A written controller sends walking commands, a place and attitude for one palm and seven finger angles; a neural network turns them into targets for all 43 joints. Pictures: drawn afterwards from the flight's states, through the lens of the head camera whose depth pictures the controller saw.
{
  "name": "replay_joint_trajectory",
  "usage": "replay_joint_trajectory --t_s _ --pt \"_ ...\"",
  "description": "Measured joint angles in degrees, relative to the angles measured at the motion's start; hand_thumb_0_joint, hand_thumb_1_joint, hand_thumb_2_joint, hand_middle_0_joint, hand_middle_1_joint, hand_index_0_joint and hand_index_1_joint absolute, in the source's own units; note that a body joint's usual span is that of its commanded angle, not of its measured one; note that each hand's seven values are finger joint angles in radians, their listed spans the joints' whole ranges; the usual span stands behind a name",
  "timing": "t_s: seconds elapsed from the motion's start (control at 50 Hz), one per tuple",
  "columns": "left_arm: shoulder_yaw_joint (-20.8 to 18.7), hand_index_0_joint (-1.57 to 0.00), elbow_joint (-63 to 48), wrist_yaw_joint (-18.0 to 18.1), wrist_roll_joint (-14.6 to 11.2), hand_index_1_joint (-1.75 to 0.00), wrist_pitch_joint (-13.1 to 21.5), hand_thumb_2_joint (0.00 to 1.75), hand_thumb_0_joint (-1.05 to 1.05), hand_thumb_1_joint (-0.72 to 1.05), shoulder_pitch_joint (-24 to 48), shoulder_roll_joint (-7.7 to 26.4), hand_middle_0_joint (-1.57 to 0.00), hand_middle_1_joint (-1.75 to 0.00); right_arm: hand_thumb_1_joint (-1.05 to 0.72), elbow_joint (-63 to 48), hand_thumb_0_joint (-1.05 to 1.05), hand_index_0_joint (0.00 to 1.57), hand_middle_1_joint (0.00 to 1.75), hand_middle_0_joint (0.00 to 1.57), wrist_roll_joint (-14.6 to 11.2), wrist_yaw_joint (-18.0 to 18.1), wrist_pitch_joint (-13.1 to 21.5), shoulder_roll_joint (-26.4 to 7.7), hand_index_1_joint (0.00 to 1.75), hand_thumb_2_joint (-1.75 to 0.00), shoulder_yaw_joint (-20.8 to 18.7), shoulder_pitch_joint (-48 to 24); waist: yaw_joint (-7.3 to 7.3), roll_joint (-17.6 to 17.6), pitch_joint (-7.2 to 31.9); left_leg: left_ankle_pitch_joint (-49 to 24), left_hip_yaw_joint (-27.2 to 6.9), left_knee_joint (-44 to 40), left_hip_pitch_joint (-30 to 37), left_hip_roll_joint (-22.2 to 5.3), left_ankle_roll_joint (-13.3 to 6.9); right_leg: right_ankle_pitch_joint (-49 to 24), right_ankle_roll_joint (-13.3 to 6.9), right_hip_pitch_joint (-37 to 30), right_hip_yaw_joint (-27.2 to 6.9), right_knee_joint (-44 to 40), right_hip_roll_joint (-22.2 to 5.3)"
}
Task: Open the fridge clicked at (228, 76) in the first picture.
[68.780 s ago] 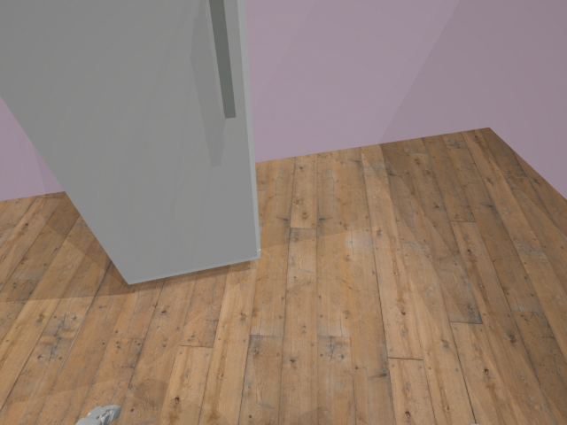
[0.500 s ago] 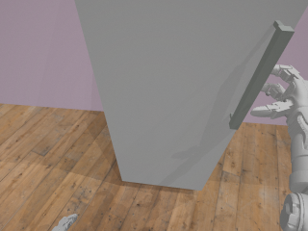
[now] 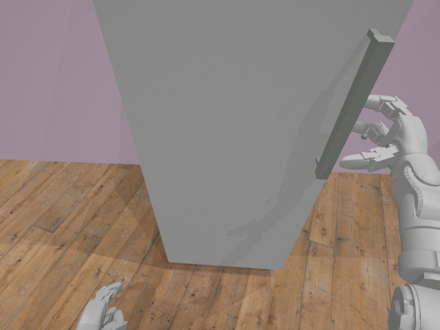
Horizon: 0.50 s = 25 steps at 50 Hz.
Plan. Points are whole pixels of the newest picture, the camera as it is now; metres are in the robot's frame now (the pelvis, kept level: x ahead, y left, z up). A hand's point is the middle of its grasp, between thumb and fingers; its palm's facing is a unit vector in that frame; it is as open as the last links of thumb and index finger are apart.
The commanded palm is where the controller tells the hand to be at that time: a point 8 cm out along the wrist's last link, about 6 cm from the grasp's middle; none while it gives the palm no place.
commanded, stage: slide the fingers in behind the handle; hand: right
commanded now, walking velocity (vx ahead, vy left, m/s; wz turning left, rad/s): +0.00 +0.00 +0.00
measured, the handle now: (342, 116) +0.49 -0.20 +0.16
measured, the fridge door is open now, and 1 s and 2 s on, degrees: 2 2 2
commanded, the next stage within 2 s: loosen the grip on the handle in 0.20 s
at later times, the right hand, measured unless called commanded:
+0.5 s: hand (368, 116) +0.42 -0.21 +0.22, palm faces +0.08 +1.00 -0.06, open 14.3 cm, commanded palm +0.38 -0.24 +0.18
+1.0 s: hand (361, 135) +0.43 -0.22 +0.17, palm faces +0.08 +1.00 +0.02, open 14.6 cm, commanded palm +0.39 -0.27 +0.17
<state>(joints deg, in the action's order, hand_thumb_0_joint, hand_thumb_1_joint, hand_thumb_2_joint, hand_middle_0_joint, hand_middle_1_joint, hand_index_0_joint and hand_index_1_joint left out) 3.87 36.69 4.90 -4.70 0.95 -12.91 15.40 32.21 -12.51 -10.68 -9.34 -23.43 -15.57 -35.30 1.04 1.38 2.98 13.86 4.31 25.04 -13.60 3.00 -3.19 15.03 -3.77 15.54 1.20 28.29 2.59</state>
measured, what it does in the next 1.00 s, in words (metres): stands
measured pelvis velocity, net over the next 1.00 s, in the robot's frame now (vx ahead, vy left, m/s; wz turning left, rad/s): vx -0.01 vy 0.02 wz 0.05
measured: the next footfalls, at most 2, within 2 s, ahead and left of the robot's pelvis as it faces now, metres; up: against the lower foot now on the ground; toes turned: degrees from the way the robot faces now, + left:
none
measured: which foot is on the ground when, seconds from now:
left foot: down 0.00-1.00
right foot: down 0.00-1.00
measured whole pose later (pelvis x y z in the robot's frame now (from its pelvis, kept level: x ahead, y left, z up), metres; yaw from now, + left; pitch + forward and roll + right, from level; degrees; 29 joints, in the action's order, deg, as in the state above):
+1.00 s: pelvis -0.01 +0.02 -0.01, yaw +3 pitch +5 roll +1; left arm 1.4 40.5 3.3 -5.1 9.4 -20.6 17.1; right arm 48.2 -12.3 -15.1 -2.1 -30.5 -22.4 -40.3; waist 3.5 1.4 3.7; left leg 14.1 1.0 29.6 -20.5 5.3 -4.2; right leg 15.8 -2.4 21.5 2.7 32.2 0.6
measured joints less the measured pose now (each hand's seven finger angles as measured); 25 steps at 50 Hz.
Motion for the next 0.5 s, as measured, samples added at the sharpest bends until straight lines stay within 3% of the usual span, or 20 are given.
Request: replay_joint_trajectory --t_s 0.3,0.34,0.4,0.44,0.5 --pt "-0.4 -0.20 2.0 -0.1 -0.2 -0.30 0.4 0.90 0.01 0.90 -1.3 0.0 -0.20 -0.30 0.50 0.5 -0.01 0.25 1.19 0.26 -0.1 1.9 0.8 1.2 1.21 -0.30 2.0 -0.4 -0.81 0.3 -0.2 0.3 0.8 -0.1 0.7 -0.2 -0.2 -0.1 0.2 -0.5 -0.9 -0.2 0.3" --pt "-1.3 -0.20 5.2 -1.3 0.9 -0.30 2.9 0.90 0.01 0.90 0.9 -0.9 -0.20 -0.30 0.50 8.8 -0.02 0.26 1.19 0.27 4.6 -0.2 0.2 -0.7 1.21 -0.30 -2.3 -8.4 -0.30 -2.0 -1.6 1.9 0.1 5.9 -2.3 -1.2 0.0 -0.2 0.3 0.8 -1.2 2.2 1.3" --pt "-2.7 -0.20 5.2 -2.3 2.0 -0.30 5.5 0.90 0.01 0.90 0.7 -1.7 -0.20 -0.30 0.50 16.5 -0.02 0.27 1.20 0.28 4.9 0.1 -1.5 -5.3 1.21 -0.29 -5.7 -16.2 0.83 -3.9 -1.3 0.9 -0.5 7.2 -4.5 -1.2 -0.3 0.2 1.2 2.7 -1.1 2.8 1.4" --pt "-3.8 -0.20 3.7 -2.9 2.2 -0.30 7.5 0.90 0.01 0.90 -1.6 -0.7 -0.20 -0.30 0.51 15.9 -0.02 0.27 1.20 0.28 5.1 -0.5 0.2 -6.0 1.21 -0.29 -2.8 -15.7 0.67 -2.3 -0.6 1.3 -0.7 6.0 -4.4 -0.4 -0.5 -0.1 1.4 3.3 -1.0 2.9 0.8" --pt "-4.3 -0.20 3.0 -3.8 1.8 -0.30 8.3 0.90 0.01 0.90 -4.1 1.4 -0.20 -0.30 0.51 14.1 -0.01 0.26 1.20 0.28 3.7 -1.7 3.1 -3.6 1.20 -0.27 -0.2 -12.5 0.25 0.3 0.6 1.2 -1.0 5.2 -4.3 0.0 -0.6 -0.3 1.1 3.5 -0.8 2.9 0.4"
